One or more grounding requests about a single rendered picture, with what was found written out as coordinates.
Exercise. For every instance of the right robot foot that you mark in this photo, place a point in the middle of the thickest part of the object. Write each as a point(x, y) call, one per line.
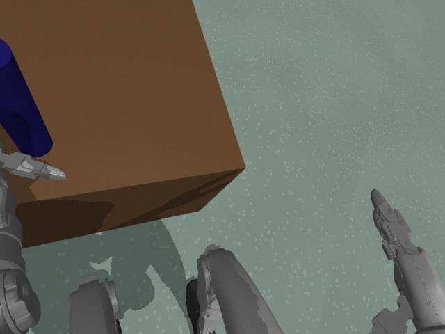
point(193, 306)

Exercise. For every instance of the can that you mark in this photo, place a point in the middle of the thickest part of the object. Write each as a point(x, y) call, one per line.
point(19, 114)

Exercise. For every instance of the left robot arm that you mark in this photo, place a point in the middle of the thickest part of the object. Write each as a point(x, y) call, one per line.
point(19, 305)

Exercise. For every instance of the right robot hand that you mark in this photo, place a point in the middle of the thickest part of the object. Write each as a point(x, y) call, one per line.
point(422, 291)

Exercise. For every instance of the left robot hand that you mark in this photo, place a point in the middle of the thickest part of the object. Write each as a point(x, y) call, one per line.
point(24, 165)

